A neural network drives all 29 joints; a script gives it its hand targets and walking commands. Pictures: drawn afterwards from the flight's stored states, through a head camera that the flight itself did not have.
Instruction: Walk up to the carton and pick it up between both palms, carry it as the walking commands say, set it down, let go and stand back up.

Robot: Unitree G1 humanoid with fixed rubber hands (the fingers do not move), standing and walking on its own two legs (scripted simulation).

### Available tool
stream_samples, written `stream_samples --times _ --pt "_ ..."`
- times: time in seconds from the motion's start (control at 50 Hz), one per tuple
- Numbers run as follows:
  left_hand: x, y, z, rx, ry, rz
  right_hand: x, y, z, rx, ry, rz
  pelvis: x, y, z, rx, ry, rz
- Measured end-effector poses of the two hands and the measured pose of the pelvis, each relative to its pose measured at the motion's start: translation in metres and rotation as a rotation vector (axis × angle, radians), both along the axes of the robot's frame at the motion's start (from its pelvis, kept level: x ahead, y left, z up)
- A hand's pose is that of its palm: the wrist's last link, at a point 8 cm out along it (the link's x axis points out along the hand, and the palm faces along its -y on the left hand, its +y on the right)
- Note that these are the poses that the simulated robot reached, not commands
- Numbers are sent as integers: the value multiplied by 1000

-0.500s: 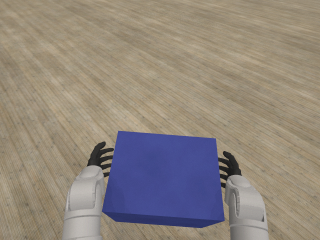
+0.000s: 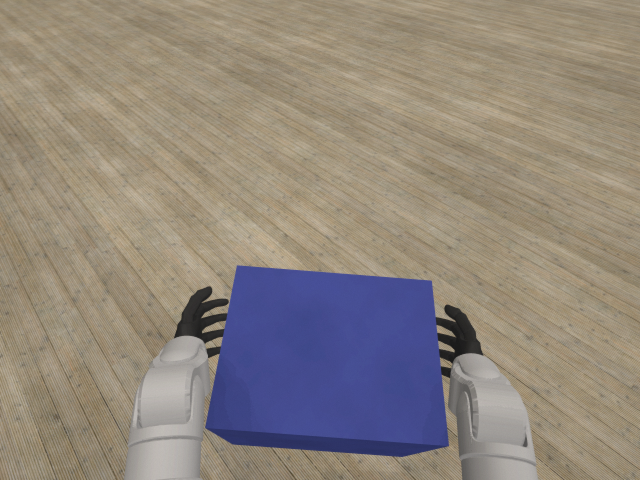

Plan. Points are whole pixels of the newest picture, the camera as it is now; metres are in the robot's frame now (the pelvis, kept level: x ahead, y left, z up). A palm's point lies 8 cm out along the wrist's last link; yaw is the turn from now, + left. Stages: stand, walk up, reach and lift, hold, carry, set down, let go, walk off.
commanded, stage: carry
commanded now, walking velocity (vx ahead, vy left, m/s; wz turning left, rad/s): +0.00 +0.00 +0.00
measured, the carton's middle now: (325, 368) +0.29 +0.00 -0.04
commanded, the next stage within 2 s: none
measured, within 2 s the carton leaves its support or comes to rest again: neither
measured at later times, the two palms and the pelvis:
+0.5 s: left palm (188, 347) +0.27 +0.17 +0.05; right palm (464, 363) +0.26 -0.17 +0.04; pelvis +0.00 +0.00 +0.00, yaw +0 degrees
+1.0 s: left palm (214, 348) +0.26 +0.13 +0.07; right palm (503, 399) +0.21 -0.20 +0.05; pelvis -0.02 +0.00 -0.02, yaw -10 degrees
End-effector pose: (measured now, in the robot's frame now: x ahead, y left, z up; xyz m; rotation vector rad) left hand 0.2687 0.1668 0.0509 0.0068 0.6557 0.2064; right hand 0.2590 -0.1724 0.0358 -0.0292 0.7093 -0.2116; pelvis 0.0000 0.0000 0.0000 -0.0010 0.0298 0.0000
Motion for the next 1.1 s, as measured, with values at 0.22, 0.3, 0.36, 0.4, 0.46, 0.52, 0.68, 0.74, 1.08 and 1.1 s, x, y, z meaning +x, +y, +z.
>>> stream_samples --times 0.22,0.3,0.36,0.4,0.46,0.52,0.68,0.74,1.08,1.1 --pt "1 0 -1 -3 -3 7 3 0 0 -1 -4 4 2 -1 0 -1 -2 -2" --pt "0 1 -1 -3 -3 6 3 1 0 -2 -4 4 2 0 0 -1 -5 -2" --pt "-1 2 0 -5 -4 6 2 2 0 -3 -5 5 2 0 0 -1 -8 -2" --pt "-1 3 0 -6 -6 8 1 2 1 -3 -6 4 1 1 0 -1 -9 -3" --pt "-1 3 0 -8 -7 7 1 3 2 -5 -7 5 0 1 0 -1 -9 -4" --pt "-2 3 1 -11 -8 6 0 3 3 -8 -9 3 -1 2 1 -1 -8 -4" --pt "-5 4 -1 -10 1 5 -4 4 1 -6 2 0 -3 3 1 0 -9 -5" --pt "-7 4 5 -22 -10 17 -6 4 5 1 -7 -9 -4 4 1 1 -8 -10" --pt "-7 -69 8 -4 77 -78 -71 -55 -6 76 81 -234 -30 -15 -26 1 -22 -215" --pt "-6 -79 6 1 82 -98 -76 -63 -9 78 86 -251 -33 -17 -27 7 -16 -224"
